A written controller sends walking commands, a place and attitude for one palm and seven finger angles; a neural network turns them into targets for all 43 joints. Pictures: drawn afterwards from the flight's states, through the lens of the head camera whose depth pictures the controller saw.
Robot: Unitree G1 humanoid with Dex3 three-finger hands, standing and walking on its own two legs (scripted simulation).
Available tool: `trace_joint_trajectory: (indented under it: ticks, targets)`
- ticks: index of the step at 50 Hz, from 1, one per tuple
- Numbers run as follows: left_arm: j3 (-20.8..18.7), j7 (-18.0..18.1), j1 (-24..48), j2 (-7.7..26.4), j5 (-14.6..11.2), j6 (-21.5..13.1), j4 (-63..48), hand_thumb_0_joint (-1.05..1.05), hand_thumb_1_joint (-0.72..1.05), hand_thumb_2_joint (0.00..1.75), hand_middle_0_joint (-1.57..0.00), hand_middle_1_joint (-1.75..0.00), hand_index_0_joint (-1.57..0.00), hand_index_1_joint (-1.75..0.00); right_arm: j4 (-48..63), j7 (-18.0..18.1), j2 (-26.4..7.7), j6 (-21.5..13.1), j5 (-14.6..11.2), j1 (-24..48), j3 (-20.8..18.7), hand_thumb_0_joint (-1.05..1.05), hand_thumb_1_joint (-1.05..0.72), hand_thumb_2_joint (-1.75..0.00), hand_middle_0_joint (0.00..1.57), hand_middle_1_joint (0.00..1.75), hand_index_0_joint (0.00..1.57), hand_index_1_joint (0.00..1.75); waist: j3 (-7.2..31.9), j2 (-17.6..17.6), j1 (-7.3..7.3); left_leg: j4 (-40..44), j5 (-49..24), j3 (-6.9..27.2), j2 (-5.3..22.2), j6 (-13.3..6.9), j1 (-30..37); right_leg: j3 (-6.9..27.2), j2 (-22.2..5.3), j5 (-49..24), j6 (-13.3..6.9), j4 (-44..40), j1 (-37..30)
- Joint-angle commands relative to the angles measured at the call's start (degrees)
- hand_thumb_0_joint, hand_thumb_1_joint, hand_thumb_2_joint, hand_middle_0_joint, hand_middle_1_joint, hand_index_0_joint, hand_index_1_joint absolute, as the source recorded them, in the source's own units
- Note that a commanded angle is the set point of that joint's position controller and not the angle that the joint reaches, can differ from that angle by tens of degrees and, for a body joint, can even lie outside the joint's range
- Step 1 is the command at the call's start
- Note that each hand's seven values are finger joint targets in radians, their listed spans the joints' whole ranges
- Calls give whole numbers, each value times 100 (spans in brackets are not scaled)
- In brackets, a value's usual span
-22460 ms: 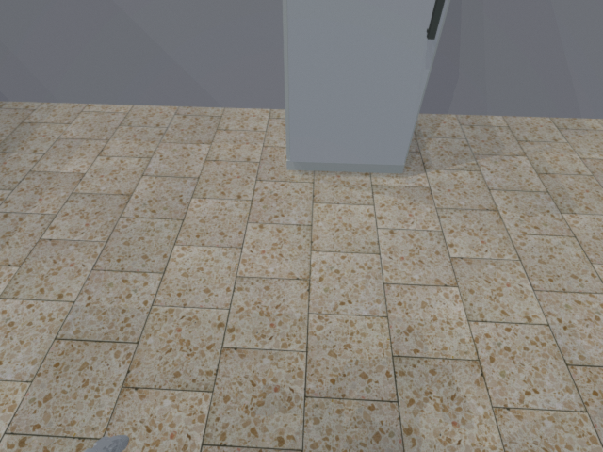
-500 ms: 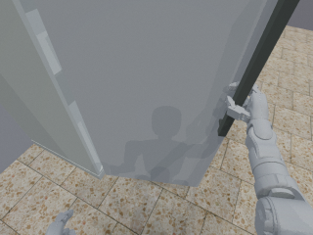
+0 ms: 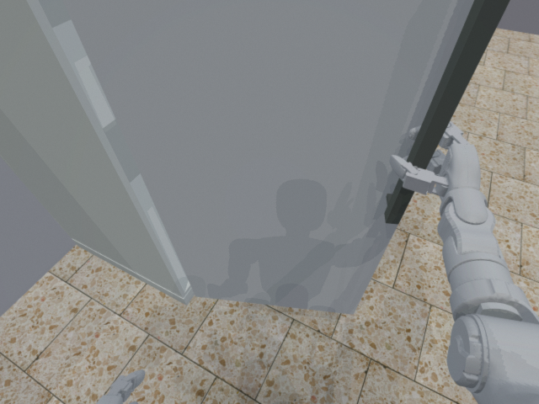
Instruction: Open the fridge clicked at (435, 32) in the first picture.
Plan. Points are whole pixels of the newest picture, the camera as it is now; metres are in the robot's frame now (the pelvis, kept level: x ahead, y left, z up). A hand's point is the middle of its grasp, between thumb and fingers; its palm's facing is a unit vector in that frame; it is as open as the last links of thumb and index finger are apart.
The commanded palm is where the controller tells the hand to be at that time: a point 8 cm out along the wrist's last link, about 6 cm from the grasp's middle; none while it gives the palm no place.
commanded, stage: loosen the grip on the handle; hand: right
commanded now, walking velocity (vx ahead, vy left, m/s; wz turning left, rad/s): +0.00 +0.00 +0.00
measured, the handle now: (436, 104) +0.50 -0.17 +0.21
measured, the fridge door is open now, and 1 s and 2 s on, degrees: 70 68 68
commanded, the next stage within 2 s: slip the hand off the handle in 0.38 s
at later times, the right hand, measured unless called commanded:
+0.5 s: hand (413, 177) +0.46 -0.16 +0.10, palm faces +0.07 +0.99 -0.12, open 14.4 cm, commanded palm +0.43 -0.22 +0.11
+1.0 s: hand (469, 188) +0.45 -0.25 +0.10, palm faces +0.09 +0.99 -0.12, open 14.7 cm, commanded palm +0.42 -0.29 +0.11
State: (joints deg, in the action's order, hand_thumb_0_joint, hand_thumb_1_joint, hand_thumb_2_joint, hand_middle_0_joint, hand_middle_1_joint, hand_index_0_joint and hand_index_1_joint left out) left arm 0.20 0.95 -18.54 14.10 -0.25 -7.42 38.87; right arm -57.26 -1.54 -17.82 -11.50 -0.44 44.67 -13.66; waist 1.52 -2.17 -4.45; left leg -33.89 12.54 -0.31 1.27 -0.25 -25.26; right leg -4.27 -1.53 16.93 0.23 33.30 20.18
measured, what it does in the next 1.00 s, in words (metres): stands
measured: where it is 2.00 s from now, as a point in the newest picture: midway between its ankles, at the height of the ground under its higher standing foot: outside the picture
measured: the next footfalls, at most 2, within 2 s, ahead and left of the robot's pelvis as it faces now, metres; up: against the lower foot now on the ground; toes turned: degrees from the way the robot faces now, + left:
none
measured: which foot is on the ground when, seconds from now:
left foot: down 0.00-1.00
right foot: down 0.00-1.00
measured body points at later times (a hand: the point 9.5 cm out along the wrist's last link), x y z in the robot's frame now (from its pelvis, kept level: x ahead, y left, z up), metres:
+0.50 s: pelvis +0.01 +0.00 -0.01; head +0.05 -0.01 +0.44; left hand +0.08 +0.26 -0.12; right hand +0.45 -0.22 +0.11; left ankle +0.05 +0.12 -0.73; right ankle +0.00 -0.12 -0.73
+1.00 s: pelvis +0.01 -0.01 -0.01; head +0.06 -0.03 +0.43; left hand +0.07 +0.26 -0.12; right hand +0.44 -0.30 +0.10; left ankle +0.05 +0.12 -0.73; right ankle +0.00 -0.12 -0.73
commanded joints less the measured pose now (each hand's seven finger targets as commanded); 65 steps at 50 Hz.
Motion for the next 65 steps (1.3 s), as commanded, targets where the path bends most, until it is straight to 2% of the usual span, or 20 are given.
trace_joint_trajectory:
  ticks: [1,4,9,10,14,16,17,23,24,25,27,36,41,51,53,55,57,59,62,65]
  targets:
    - [-325,-2,25,964,-139,-237,-698,0,90,90,-20,-30,-20,-30,1044,-21,-927,-569,-23,2428,157,0,43,-26,44,138,44,138,1552,-54,46,447,85,31,-60,-165,606,104,138,42,-170,-397,27]
    - [-288,61,-24,991,-194,-241,-732,0,90,90,-20,-30,-20,-30,996,-74,-1199,-393,-75,2683,107,0,55,-20,40,133,40,133,1490,-134,16,624,504,190,0,-115,677,61,185,299,-221,-390,250]
    - [-316,97,-129,955,-173,-275,-681,0,90,90,-20,-30,-20,-30,1605,-9,-1209,-534,-191,2956,38,0,55,-20,33,125,33,125,2093,183,28,420,-356,149,-63,-129,988,89,193,-353,-222,-279,-42]
    - [-313,129,-275,1024,-141,-238,-506,0,90,90,-20,-30,-20,-30,931,20,-1672,-553,-113,2913,-316,0,55,-20,32,123,32,123,1736,-204,-64,395,-413,140,-66,-90,848,117,192,-322,-230,-195,282]
    - [-353,60,-306,946,-124,-201,-594,0,90,90,-20,-30,-20,-30,1604,-40,-1307,-854,-48,2865,23,0,55,-20,26,117,26,117,2511,639,45,126,-1089,96,-92,-150,974,133,221,-940,-195,-91,-196]
    - [-366,38,-343,945,-136,-203,-546,0,90,90,-20,-30,-20,-30,1535,-68,-957,-810,-128,2727,237,0,55,-20,25,115,25,115,2362,570,-41,116,-1201,21,-123,-144,748,169,177,-1101,-168,-35,-296]
    - [-364,50,-407,977,-144,-197,-535,0,90,90,-20,-30,-20,-30,1359,-78,-991,-766,-180,2671,194,0,55,-20,25,115,25,115,2222,146,-93,114,-1210,-31,-143,-137,767,231,166,-1123,-192,-35,-176]
    - [-360,20,-394,946,-141,-112,-562,0,90,90,-20,-30,-20,-30,1610,-7,-951,-652,-173,2497,140,0,55,-20,25,115,25,115,2257,236,35,55,-1299,-68,-140,-128,767,257,149,-1258,-154,-49,-200]
    - [-326,67,-518,1029,-122,-47,-410,0,90,90,-20,-30,-20,-30,800,43,-1572,-618,-41,2565,-304,0,55,-20,25,115,25,115,1698,-185,-70,84,-1063,-76,-125,-97,553,278,142,-917,-173,-40,235]
    - [-272,56,-505,1017,-124,-1,-473,0,90,90,-20,-30,-20,-30,751,16,-1479,-611,-20,2696,-141,0,55,-20,25,115,25,115,1520,-243,-112,140,-771,-38,-115,-56,483,257,177,-557,-187,-81,466]
    - [-286,99,-430,1023,-116,19,-595,0,90,90,-20,-30,-20,-30,974,-14,-1951,-756,15,2809,-492,0,55,-20,25,115,25,115,1890,22,30,66,-840,39,-90,-95,760,232,229,-625,-219,-30,421]
    - [-284,105,-488,1018,-133,108,-755,0,90,90,-20,-30,-20,-30,1083,-531,-1943,-903,-164,2343,-499,0,55,-20,25,115,25,115,2318,272,125,-114,-1247,-3,-138,-132,764,247,182,-1047,-176,116,206]
    - [-286,156,-531,1066,-173,149,-695,0,90,90,-20,-30,-20,-30,1075,-884,-1872,-851,-308,2506,-333,0,55,-20,25,115,25,115,1995,399,-49,-56,-966,-56,-163,-128,405,318,152,-843,-172,128,192]
    - [-272,214,-615,1153,-161,194,-657,0,90,90,-20,-30,-20,-30,1103,-1237,-2324,-861,-433,2416,-590,0,55,-20,25,115,25,115,2124,663,-29,-159,-820,-123,-184,-156,166,482,120,-977,-128,237,93]
    - [-278,231,-636,1170,-149,208,-666,0,90,90,-20,-30,-20,-30,1173,-1287,-2637,-874,-446,2458,-816,0,55,-20,25,115,25,115,2303,685,12,-190,-893,-102,-182,-147,258,480,116,-1071,-129,278,98]
    - [-276,199,-578,1117,-167,203,-778,0,90,90,-20,-30,-20,-30,1270,-1389,-2124,-823,-515,1990,-495,0,55,-20,25,115,25,115,2214,807,84,-220,-959,-154,-192,-175,197,482,101,-1266,-96,261,-2]
    - [-312,170,-553,1121,-175,175,-944,0,90,90,-20,-30,-20,-30,1811,-1416,-1982,-808,-652,1493,-473,0,55,-20,25,115,25,115,2531,890,191,-299,-1143,-203,-227,-194,288,529,62,-1940,-72,324,-302]
    - [-327,112,-506,1102,-186,194,-944,0,90,90,-20,-30,-20,-30,1964,-1387,-1780,-658,-716,1134,-413,0,55,-20,25,115,25,115,2314,779,216,-266,-1115,-228,-234,-163,179,556,8,-1976,-25,305,-327]
    - [-319,110,-358,1106,-207,186,-1118,0,90,90,-20,-30,-20,-30,2425,-1250,-1881,-499,-798,682,-585,0,55,-20,25,115,25,115,2098,372,294,-227,-1101,-247,-245,-163,465,498,42,-1725,-101,231,-16]
    - [-299,92,-225,1031,-198,163,-1155,0,90,90,-20,-30,-20,-30,3060,-1090,-1852,-393,-702,381,-585,0,55,-20,25,115,25,115,2070,625,375,-248,-1160,-237,-214,-156,532,504,26,-1785,-60,177,-86]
